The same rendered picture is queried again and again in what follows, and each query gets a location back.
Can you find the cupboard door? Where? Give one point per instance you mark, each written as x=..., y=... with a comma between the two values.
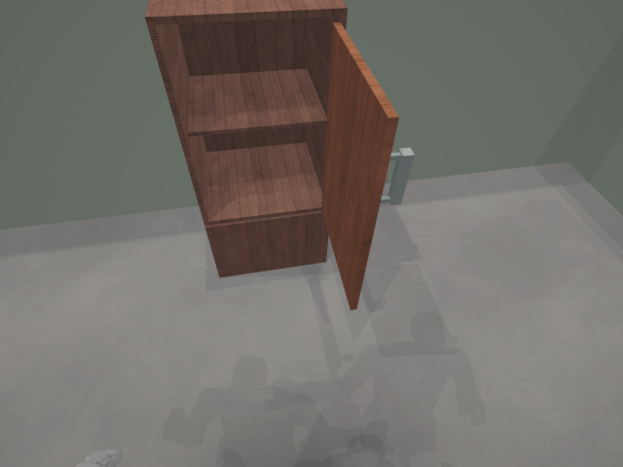
x=361, y=127

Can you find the handle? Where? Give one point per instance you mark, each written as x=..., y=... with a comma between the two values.
x=404, y=160

